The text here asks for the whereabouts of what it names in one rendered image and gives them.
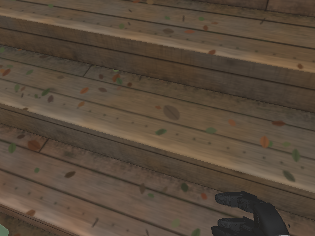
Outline robot right hand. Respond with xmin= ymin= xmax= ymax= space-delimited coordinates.
xmin=211 ymin=191 xmax=290 ymax=236

